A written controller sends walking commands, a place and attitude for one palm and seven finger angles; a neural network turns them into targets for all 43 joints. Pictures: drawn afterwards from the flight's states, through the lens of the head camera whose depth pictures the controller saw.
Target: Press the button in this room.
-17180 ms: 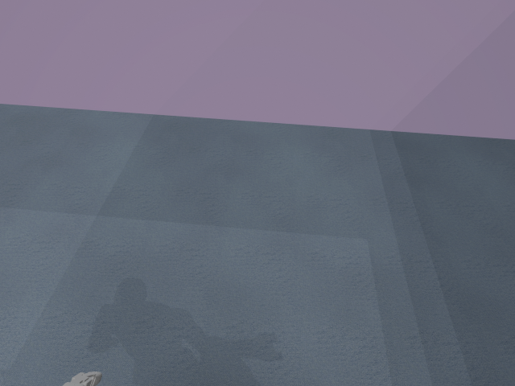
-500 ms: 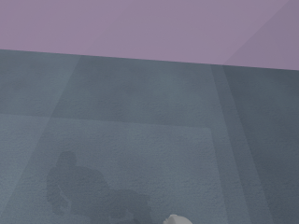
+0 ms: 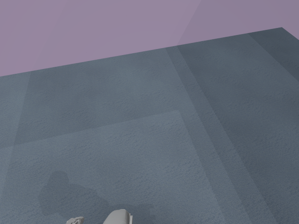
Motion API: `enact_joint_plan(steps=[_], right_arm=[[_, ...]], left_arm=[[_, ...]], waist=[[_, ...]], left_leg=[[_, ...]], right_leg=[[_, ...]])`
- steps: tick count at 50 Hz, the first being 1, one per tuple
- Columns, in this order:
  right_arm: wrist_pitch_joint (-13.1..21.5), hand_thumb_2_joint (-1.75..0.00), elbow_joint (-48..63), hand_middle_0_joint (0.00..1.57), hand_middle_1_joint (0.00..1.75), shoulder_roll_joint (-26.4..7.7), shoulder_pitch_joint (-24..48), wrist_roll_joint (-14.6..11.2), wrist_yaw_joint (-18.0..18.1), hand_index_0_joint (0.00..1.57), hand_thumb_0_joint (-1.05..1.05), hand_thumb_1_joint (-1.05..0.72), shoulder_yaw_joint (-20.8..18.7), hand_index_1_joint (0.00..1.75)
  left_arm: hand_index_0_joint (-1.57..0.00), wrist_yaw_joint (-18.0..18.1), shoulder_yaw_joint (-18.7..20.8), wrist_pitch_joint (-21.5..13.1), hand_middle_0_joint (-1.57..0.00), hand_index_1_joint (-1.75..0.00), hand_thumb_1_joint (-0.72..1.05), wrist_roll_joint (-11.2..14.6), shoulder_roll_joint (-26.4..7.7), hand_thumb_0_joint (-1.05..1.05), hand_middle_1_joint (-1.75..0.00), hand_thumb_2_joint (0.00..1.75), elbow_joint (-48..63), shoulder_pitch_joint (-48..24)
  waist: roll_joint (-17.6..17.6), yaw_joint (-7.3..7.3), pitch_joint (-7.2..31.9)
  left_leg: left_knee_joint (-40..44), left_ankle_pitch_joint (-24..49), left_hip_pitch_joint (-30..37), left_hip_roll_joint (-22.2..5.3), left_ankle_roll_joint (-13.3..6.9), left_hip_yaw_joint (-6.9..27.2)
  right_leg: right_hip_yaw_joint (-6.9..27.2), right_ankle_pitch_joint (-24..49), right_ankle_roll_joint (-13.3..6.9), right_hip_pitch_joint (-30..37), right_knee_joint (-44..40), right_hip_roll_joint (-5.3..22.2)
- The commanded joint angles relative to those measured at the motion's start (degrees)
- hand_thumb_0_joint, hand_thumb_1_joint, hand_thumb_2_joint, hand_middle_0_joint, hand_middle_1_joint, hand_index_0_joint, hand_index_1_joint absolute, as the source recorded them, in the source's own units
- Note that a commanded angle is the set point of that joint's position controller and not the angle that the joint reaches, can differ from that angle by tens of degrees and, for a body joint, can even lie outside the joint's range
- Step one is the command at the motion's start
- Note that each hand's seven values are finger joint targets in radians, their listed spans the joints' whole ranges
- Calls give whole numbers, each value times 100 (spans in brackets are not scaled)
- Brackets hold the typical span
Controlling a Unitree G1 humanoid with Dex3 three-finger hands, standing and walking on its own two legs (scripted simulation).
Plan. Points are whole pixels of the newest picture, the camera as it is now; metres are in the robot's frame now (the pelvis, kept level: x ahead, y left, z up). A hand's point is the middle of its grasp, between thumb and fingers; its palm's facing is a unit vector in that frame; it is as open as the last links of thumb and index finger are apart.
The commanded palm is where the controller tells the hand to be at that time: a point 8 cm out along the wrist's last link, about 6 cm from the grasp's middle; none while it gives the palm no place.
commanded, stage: turn or walk to find it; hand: left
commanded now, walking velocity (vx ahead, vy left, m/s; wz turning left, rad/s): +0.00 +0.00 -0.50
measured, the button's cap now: out of the picture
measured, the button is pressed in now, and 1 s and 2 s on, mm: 0 0 0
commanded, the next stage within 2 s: none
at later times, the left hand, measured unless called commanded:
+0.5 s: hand out of the picture +0.13 +0.23 -0.16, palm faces -0.22 -0.94 -0.24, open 7.4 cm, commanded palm none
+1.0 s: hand out of the picture +0.14 +0.10 -0.15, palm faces -0.46 -0.85 -0.25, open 7.4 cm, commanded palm none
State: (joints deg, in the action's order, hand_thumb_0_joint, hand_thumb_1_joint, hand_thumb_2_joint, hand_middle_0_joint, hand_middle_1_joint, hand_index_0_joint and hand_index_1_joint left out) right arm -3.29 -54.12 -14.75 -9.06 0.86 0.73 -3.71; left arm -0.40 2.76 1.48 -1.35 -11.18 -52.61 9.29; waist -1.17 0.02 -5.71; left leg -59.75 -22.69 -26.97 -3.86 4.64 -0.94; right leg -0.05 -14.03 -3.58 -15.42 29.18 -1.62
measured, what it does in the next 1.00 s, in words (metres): steps on the spot, turning right: left foot, then right foot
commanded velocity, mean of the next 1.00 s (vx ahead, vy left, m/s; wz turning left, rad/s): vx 0.00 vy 0.00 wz -0.50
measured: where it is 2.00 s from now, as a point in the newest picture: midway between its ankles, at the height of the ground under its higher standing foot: outside the picture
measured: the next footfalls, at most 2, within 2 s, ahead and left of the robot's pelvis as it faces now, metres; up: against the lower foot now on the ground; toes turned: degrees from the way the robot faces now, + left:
left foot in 0.22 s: +0.05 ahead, +0.15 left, +0.00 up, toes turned -5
right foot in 0.64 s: +0.00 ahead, -0.11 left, +0.00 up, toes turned -27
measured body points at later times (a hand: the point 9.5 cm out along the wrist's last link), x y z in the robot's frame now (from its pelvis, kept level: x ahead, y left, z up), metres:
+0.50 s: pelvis +0.00 +0.03 +0.00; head +0.04 +0.03 +0.45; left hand +0.14 +0.28 -0.15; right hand -0.01 -0.21 -0.14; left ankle +0.01 +0.15 -0.74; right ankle -0.06 -0.09 -0.67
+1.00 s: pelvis -0.03 -0.03 +0.00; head -0.01 -0.07 +0.45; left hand +0.16 +0.14 -0.13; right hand -0.09 -0.30 -0.15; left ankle +0.05 +0.13 -0.66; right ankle -0.04 -0.09 -0.74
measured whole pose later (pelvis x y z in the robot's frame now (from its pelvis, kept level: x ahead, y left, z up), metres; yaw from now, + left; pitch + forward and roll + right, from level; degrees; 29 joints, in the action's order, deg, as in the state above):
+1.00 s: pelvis -0.03 -0.03 +0.00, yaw -30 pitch +0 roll +2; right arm -3.3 -54.0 -14.7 -9.4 1.1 0.8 -3.8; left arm -0.6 2.7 1.3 -1.1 -10.4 -53.8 10.6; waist -1.2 0.0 -4.2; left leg -60.0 -20.3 -27.3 -4.2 5.2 0.8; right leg 1.7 -12.2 -5.6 -14.7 26.8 -4.0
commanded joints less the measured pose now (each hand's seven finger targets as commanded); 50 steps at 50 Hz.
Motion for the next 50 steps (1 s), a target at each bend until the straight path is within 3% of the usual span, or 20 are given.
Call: enact_joint_plan(steps=[1, 5, 9, 10, 11, 12, 13, 15, 17, 26, 28, 30, 31, 32, 33, 34, 35, 36, 38, 50], right_arm=[[165, -90, 515, 20, 30, -374, 112, 2, 50, 20, 0, -90, -54, 30], [223, -90, 601, 20, 30, -359, 173, -44, 92, 20, 0, -90, -31, 30], [327, -90, 396, 20, 30, -370, -560, -77, 147, 20, 0, -90, -30, 30], [384, -90, 366, 20, 30, -610, -728, -58, 166, 20, 0, -90, -61, 30], [392, -90, 459, 20, 30, -1086, -635, 1, 145, 20, 0, -90, -145, 30], [336, -90, 603, 20, 30, -1277, -559, 20, 131, 20, 0, -90, -167, 30], [374, -90, 569, 20, 30, -1069, -383, 59, 159, 20, 0, -90, -139, 30], [386, -90, 678, 20, 30, -747, -6, 74, 161, 20, 0, -90, -49, 30], [425, -90, 652, 20, 30, -634, -125, 59, 159, 20, 0, -90, -52, 30], [381, -90, 230, 20, 30, -775, -862, 65, 82, 20, 0, -90, -237, 30], [362, -90, 211, 20, 30, -851, -738, 75, 57, 20, 0, -90, -275, 30], [346, -90, 212, 20, 30, -870, -624, 44, 39, 20, 0, -90, -284, 30], [335, -90, 240, 20, 30, -748, -665, -2, 2, 20, 0, -90, -262, 30], [316, -90, 512, 20, 30, -215, -580, -20, -23, 20, 0, -90, -107, 30], [202, -90, 661, 20, 30, -320, -165, -38, 73, 20, 0, -90, -76, 30], [158, -90, 633, 20, 30, -295, -11, -45, 110, 20, 0, -90, -84, 30], [154, -90, 545, 20, 30, -373, -48, -22, 112, 20, 0, -90, -97, 30], [139, -90, 400, 20, 30, -374, -192, 8, 79, 20, 0, -90, -115, 30], [125, -90, 275, 20, 30, -363, -397, 48, 38, 20, 0, -90, -107, 30], [135, -90, 481, 20, 30, -454, 63, 28, 70, 20, 0, -90, -81, 30]], left_arm=[[-20, 102, 350, -75, -20, -30, 90, 5, -1331, 0, -30, 90, 298, 231], [-20, 103, 392, -37, -20, -30, 90, -13, -1391, 0, -30, 90, 289, 212], [-20, 95, 382, 26, -20, -30, 90, 51, -1322, 0, -30, 90, 341, -143], [-20, 74, 328, 51, -20, -30, 90, 93, -1127, 0, -30, 90, 398, -147], [-20, 15, 261, 69, -20, -30, 90, 118, -776, 0, -30, 90, 450, 35], [-20, 0, 279, 67, -20, -30, 90, 52, -807, 0, -30, 90, 524, 58], [-20, 8, 334, 118, -20, -30, 90, -9, -914, 0, -30, 90, 432, -52], [-20, -82, 395, 129, -20, -30, 90, -8, -918, 0, -30, 90, 326, 23], [-20, -120, 350, 136, -20, -30, 90, 11, -772, 0, -30, 90, 274, 109], [-20, -141, 207, 108, -20, -30, 90, 34, -518, 0, -30, 90, 503, -593], [-20, -134, 196, 63, -20, -30, 90, 45, -508, 0, -30, 90, 471, -449], [-20, -113, 229, -16, -20, -30, 90, 37, -647, 0, -30, 90, 325, 19], [-20, -71, 281, -90, -20, -30, 90, 9, -995, 0, -30, 90, 181, 513], [-20, 33, 416, -161, -20, -30, 90, -35, -1710, 0, -30, 90, 70, 877], [-20, 104, 451, -93, -20, -30, 90, 104, -1791, 0, -30, 90, 20, 1080], [-20, 149, 467, -75, -20, -30, 90, 79, -1681, 0, -30, 90, 80, 860], [-20, 158, 422, -58, -20, -30, 90, 72, -1475, 0, -30, 90, 181, 467], [-20, 169, 372, -27, -20, -30, 90, 81, -1281, 0, -30, 90, 303, 53], [-20, 138, 292, -88, -20, -30, 90, 74, -1142, 0, -30, 90, 388, -103], [-20, 94, 329, -107, -20, -30, 90, 42, -1211, 0, -30, 90, 226, 346]], waist=[[755, -168, 835], [800, -174, 839], [780, 193, 1023], [136, 267, 1066], [-1491, 182, 986], [-1518, 157, 753], [-1507, 153, 672], [-886, -89, 393], [-671, -75, 505], [-1021, 330, 620], [-1180, 250, 676], [-863, -25, 825], [-141, -263, 1066], [1877, -434, 1096], [1824, -592, 1156], [1808, -525, 940], [1311, -347, 690], [806, -151, 622], [746, -21, 708], [708, -147, 681]], left_leg=[[454, -60, -227, 4, 14, 66], [1325, -245, 295, 109, -77, 70], [3323, 790, 1797, 226, -178, -67], [3965, 908, 2529, -294, -363, 419], [4449, 1419, 2871, -1651, -779, 1767], [4473, 1679, 2154, -2329, -1265, 2045], [4509, 1950, 1919, -2166, -1260, 1901], [4299, 2353, 1641, -1540, -1151, 917], [4097, 3101, 1932, -1315, -1099, 325], [3629, 4064, 2553, -1606, -1231, -276], [3419, 4002, 2429, -1647, -1131, -388], [2753, 3570, 2033, -1483, -767, -689], [1818, 2885, 1350, -1296, -425, -962], [467, -811, -548, -478, -58, -1152], [-256, -1571, -580, -268, -71, -298], [-738, -1371, -676, -244, -118, 66], [-956, -940, -826, -288, -118, 237], [-925, -425, -713, -400, -85, 216], [-723, 43, -454, -309, -4, 96], [142, 129, -442, -39, 32, 243]], right_leg=[[1693, 1950, -694, 906, -871, 1454], [2085, 2098, -778, 625, -767, 1462], [2049, 1907, -326, -80, -234, 1055], [1687, 1157, -38, -783, 286, 596], [809, -885, 314, -1719, 1452, -190], [325, -2044, 496, -1739, 2622, -155], [512, -1909, 595, -1788, 3351, -11], [350, -1267, 659, -1739, 4016, 161], [179, -986, 736, -1799, 4164, 234], [-441, -1324, 729, -1239, 2081, 439], [-572, -1239, 622, -814, 1374, 348], [-660, -133, 504, 145, 66, 268], [-247, 907, 344, 1239, -637, 603], [1810, 3115, -250, 2336, -815, 2199], [2145, 4047, -741, 1663, -795, 2594], [2227, 3465, -920, 1289, -882, 2398], [2034, 2714, -929, 1130, -891, 2177], [1611, 2158, -762, 940, -890, 1900], [1257, 2207, -521, 773, -917, 1567], [2071, 1378, -663, 822, -1127, 1365]])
